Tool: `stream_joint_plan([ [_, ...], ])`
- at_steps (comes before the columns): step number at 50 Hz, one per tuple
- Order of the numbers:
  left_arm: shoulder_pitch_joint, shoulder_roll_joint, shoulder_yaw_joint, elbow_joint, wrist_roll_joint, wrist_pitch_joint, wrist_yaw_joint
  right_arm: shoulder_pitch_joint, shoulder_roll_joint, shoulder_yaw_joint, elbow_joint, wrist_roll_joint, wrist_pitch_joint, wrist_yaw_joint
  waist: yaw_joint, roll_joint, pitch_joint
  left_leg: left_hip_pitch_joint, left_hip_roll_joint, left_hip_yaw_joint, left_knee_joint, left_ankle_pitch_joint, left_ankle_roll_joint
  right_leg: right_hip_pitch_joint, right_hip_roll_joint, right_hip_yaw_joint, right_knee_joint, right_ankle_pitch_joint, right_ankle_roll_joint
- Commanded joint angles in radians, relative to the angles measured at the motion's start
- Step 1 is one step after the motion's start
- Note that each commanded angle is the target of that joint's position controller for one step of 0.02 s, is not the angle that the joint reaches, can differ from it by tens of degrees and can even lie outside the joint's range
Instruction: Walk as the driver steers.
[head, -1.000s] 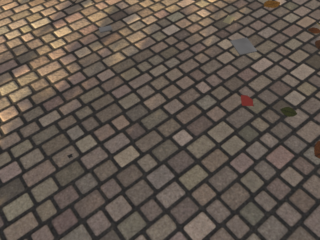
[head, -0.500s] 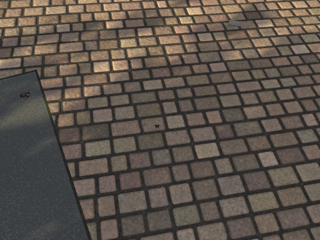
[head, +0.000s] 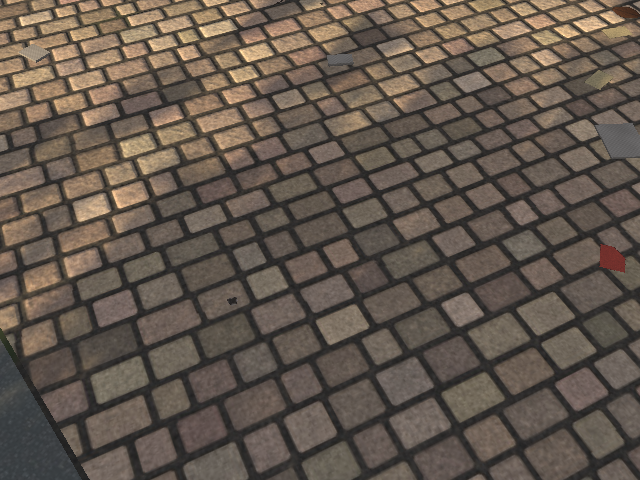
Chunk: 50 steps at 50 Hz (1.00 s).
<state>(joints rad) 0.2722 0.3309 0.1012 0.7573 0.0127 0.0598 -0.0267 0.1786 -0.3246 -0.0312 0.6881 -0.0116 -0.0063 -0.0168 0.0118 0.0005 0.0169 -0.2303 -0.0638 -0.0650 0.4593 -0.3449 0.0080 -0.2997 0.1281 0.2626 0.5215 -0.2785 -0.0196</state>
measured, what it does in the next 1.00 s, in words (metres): walks ahead: right foot, then left foot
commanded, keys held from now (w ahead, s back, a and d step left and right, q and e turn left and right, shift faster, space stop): w+e+shift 0.30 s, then w+q+shift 0.70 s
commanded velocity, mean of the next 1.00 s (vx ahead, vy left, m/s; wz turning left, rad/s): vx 0.89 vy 0.00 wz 0.00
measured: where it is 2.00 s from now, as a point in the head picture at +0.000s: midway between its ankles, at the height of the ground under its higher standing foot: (343, 123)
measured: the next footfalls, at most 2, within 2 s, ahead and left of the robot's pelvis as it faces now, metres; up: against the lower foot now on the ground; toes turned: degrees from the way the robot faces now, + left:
right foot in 0.46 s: +0.36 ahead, -0.22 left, +0.00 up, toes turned -22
left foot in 0.92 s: +0.82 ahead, -0.22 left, +0.00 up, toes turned +2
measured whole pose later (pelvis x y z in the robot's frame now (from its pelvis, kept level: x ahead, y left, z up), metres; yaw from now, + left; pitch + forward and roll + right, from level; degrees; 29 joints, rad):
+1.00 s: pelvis +0.71 -0.22 -0.04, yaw +4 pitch -2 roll +0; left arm 0.25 0.22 0.00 0.80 0.04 -0.09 0.01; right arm 0.28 -0.31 -0.07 0.84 -0.01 -0.01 0.02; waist -0.04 0.02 0.06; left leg -0.44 -0.18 0.11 0.74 -0.28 0.23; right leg -0.23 0.01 -0.02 1.51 -0.38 0.01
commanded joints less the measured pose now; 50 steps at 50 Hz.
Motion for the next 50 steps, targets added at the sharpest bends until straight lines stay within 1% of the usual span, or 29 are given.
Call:
stream_joint_plan([
  [1, -0.192, -0.005, -0.011, -0.177, -0.012, -0.048, 0.011, 0.144, -0.268, -0.068, -0.022, -0.023, -0.031, -0.039, -0.114, 0.247, -0.055, 0.441, 0.48, -0.572, -0.34, -0.436, 0.112, -0.616, 0.039, -0.085, 0.378, -0.239, 0.013],
  [2, -0.234, 0.07, -0.005, -0.189, 0.004, -0.054, 0.003, 0.067, -0.216, -0.06, -0.036, -0.04, -0.035, -0.035, -0.068, 0.089, -0.01, 0.307, 0.508, -0.579, -0.321, -0.468, 0.154, -0.61, -0.104, -0.093, 0.502, -0.1, 0.006],
  [3, -0.232, 0.092, 0.004, -0.181, 0.006, -0.057, -0.015, 0.04, -0.15, -0.041, -0.044, -0.033, -0.044, -0.026, -0.047, 0.045, 0.011, 0.268, 0.453, -0.488, -0.312, -0.427, 0.145, -0.602, -0.12, -0.106, 0.542, -0.042, 0.005],
  [6, -0.159, 0.087, 0.002, -0.147, 0.027, -0.045, -0.061, 0.102, -0.13, -0.032, -0.015, -0.021, -0.074, -0.014, -0.048, 0.108, 0.023, 0.262, 0.326, -0.208, -0.333, -0.216, 0.093, -0.596, -0.148, -0.175, 0.673, 0.062, 0.015],
  [11, -0.289, 0.065, -0.018, -0.188, 0.024, -0.035, -0.081, 0.271, -0.103, -0.031, 0.055, -0.025, -0.097, 0.012, -0.105, 0.08, 0.103, 0.303, 0.31, 0.0, -0.347, -0.025, 0.07, -0.711, -0.176, -0.21, 0.724, 0.15, -0.002],
  [15, -0.437, 0.036, -0.043, -0.237, 0.026, -0.044, -0.098, 0.328, -0.073, -0.022, 0.103, -0.031, -0.109, 0.01, -0.133, 0.078, 0.186, 0.294, 0.297, 0.154, -0.386, 0.157, 0.05, -0.692, -0.184, -0.319, 0.543, 0.18, -0.022],
  [18, -0.473, -0.019, -0.082, -0.253, 0.027, -0.066, -0.096, 0.384, -0.071, -0.012, 0.168, -0.037, -0.111, 0.004, -0.117, 0.075, 0.201, 0.272, 0.316, 0.207, -0.415, 0.572, 0.065, -0.49, -0.13, -0.381, 0.302, 0.116, -0.095],
  [20, -0.403, 0.006, -0.078, -0.229, 0.035, -0.07, -0.071, 0.373, -0.131, -0.015, 0.205, -0.023, -0.1, -0.004, -0.042, 0.131, 0.118, 0.301, 0.336, 0.253, -0.279, 1.264, 0.096, -0.238, -0.025, -0.462, 0.211, 0.012, -0.146],
  [21, -0.263, 0.04, -0.063, -0.195, 0.041, -0.073, -0.053, 0.367, -0.169, -0.018, 0.226, -0.021, -0.088, -0.01, 0.051, 0.165, 0.023, 0.303, 0.362, 0.25, -0.082, 1.5, 0.113, -0.06, 0.008, -0.455, 0.205, -0.05, -0.168],
  [22, -0.03, 0.08, -0.042, -0.127, 0.039, -0.079, -0.031, 0.345, -0.202, -0.023, 0.236, -0.01, -0.08, -0.011, 0.171, 0.185, -0.098, 0.23, 0.367, 0.218, 0.168, 1.498, 0.121, 0.208, 0.002, -0.396, 0.141, -0.049, -0.193],
  [23, 0.178, 0.147, -0.013, -0.062, 0.051, -0.088, -0.009, 0.284, -0.182, -0.019, 0.215, 0.003, -0.084, -0.006, 0.283, 0.173, -0.208, -0.008, 0.319, 0.203, 0.493, 1.194, 0.114, 0.546, -0.128, -0.229, 0.06, -0.04, -0.216],
  [24, 0.176, 0.246, 0.009, -0.046, 0.072, -0.101, 0.009, 0.365, 0.021, 0.02, 0.151, 0.026, -0.09, 0.03, 0.135, -0.131, -0.371, -0.425, 0.126, 0.139, 0.912, -0.094, 0.087, 0.878, -0.507, 0.26, -0.015, -0.379, -0.241],
  [25, 0.206, 0.24, 0.014, -0.059, 0.05, -0.107, 0.013, 0.265, -0.094, -0.013, 0.126, 0.045, -0.103, 0.023, 0.193, 0.002, -0.452, -0.454, 0.083, -0.063, 1.04, -0.063, 0.122, 0.771, -0.571, 0.498, -0.171, -0.369, -0.203],
  [26, 0.142, 0.192, 0.003, -0.01, 0.05, -0.114, 0.018, 0.166, -0.097, -0.025, 0.096, 0.053, -0.101, 0.019, 0.139, 0.012, -0.229, -0.508, 0.126, -0.054, 1.016, 0.075, 0.123, 0.587, -0.507, 0.303, -0.199, -0.242, -0.165],
  [27, 0.09, 0.13, -0.01, 0.002, 0.048, -0.125, 0.014, 0.185, -0.048, -0.013, 0.105, 0.044, -0.099, 0.023, 0.082, 0.019, -0.087, -0.489, 0.167, -0.023, 0.947, 0.124, 0.117, 0.416, -0.483, 0.171, -0.241, -0.122, -0.159],
  [29, 0.015, 0.044, -0.032, 0.011, 0.033, -0.143, 0.017, 0.273, 0.008, -0.007, 0.162, 0.012, -0.059, 0.04, -0.01, -0.031, -0.007, -0.395, 0.205, -0.011, 0.883, 0.15, 0.094, 0.22, -0.4, -0.036, -0.322, -0.076, -0.115],
  [31, 0.032, -0.026, -0.05, 0.044, 0.016, -0.163, 0.013, 0.261, 0.034, -0.014, 0.175, 0.003, -0.027, 0.054, -0.038, -0.04, 0.056, -0.404, 0.225, -0.017, 0.863, 0.164, 0.09, 0.16, -0.351, -0.175, -0.356, 0.05, -0.071],
  [34, 0.048, -0.031, -0.052, 0.074, 0.002, -0.189, 0.007, 0.113, 0.061, -0.01, 0.11, 0.002, -0.007, 0.068, -0.047, -0.082, 0.132, -0.501, 0.219, 0.046, 0.792, 0.271, 0.079, 0.113, -0.308, -0.363, -0.425, 0.248, -0.016],
  [37, 0.062, -0.043, -0.062, 0.094, 0.011, -0.197, 0.014, 0.009, 0.059, -0.002, 0.076, 0.017, -0.011, 0.077, -0.043, -0.074, 0.137, -0.503, 0.15, 0.154, 0.639, 0.401, 0.101, 0.158, -0.228, -0.522, -0.419, 0.6, 0.011],
  [40, 0.106, 0.012, -0.063, 0.11, -0.001, -0.195, 0.041, -0.082, 0.05, 0.012, 0.024, 0.001, -0.024, 0.093, -0.054, -0.052, 0.153, -0.385, 0.083, 0.275, 0.369, 0.455, 0.139, 0.23, -0.264, -0.575, -0.371, 1.061, 0.036],
  [42, 0.101, 0.09, -0.048, 0.096, 0.004, -0.183, 0.076, -0.002, 0.0, 0.002, 0.048, 0.002, -0.018, 0.098, -0.113, -0.096, 0.047, -0.212, 0.009, 0.31, 0.307, 0.448, 0.162, 0.323, -0.311, -0.565, -0.217, 1.383, 0.046],
  [43, 0.078, 0.126, -0.039, 0.067, 0.003, -0.175, 0.089, 0.12, -0.033, -0.012, 0.096, 0.016, -0.01, 0.095, -0.167, -0.102, -0.063, -0.063, -0.054, 0.31, 0.336, 0.401, 0.172, 0.34, -0.313, -0.565, -0.043, 1.596, 0.052],
  [44, 0.013, 0.174, -0.025, 0.04, 0.012, -0.16, 0.092, 0.297, -0.073, -0.029, 0.13, -0.003, -0.008, 0.087, -0.265, -0.133, -0.093, 0.104, -0.052, 0.26, 0.314, 0.309, 0.208, 0.258, -0.357, -0.53, 0.19, 1.588, 0.048],
  [45, -0.069, 0.186, -0.015, 0.021, 0.023, -0.142, 0.086, 0.517, -0.144, -0.065, 0.193, -0.001, -0.006, 0.066, -0.382, -0.104, -0.153, 0.323, -0.018, 0.153, 0.239, 0.268, 0.27, 0.141, -0.348, -0.496, 0.543, 1.392, 0.038],
  [46, -0.101, 0.083, -0.033, 0.036, 0.016, -0.136, 0.051, 0.496, -0.168, -0.085, 0.213, 0.019, -0.01, 0.039, -0.335, 0.085, -0.077, 0.38, 0.028, 0.062, 0.148, 0.262, 0.307, -0.054, -0.145, -0.49, 0.976, 0.277, 0.015],
  [47, -0.073, -0.051, -0.075, -0.07, 0.04, -0.154, 0.045, 0.396, -0.241, -0.098, 0.206, 0.01, 0.001, 0.033, -0.161, 0.25, -0.048, 0.472, 0.122, -0.225, 0.25, 0.544, 0.387, -0.414, -0.049, -0.368, 1.261, -0.24, 0.035],
  [48, -0.023, -0.038, -0.092, -0.148, 0.016, -0.179, 0.036, 0.345, -0.267, -0.105, 0.16, -0.008, 0.002, 0.027, -0.117, 0.241, -0.233, 0.599, 0.274, -0.646, -0.031, 0.086, 0.537, -0.586, -0.063, -0.18, 1.284, -0.236, 0.032],
  [49, -0.069, 0.026, -0.091, -0.141, 0.032, -0.2, 0.033, 0.301, -0.186, -0.095, 0.135, -0.011, -0.001, 0.021, -0.107, 0.039, -0.116, 0.469, 0.3, -0.755, -0.225, -0.159, 0.482, -0.617, -0.117, -0.146, 1.163, -0.152, 0.008],
  [50, -0.088, 0.052, -0.083, -0.127, 0.037, -0.201, 0.03, 0.237, -0.126, -0.079, 0.137, -0.01, -0.004, 0.022, -0.045, -0.09, 0.003, 0.28, 0.27, -0.676, -0.267, -0.191, 0.412, -0.565, -0.161, -0.157, 1.05, -0.082, 0.007],
])
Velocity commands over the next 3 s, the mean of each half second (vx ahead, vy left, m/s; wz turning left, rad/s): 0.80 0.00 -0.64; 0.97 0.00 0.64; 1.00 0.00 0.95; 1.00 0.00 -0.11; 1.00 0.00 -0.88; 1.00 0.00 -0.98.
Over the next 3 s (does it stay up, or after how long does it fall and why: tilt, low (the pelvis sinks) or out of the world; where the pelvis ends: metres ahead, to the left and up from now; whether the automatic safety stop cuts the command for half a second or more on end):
stays up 2.43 0.15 -0.02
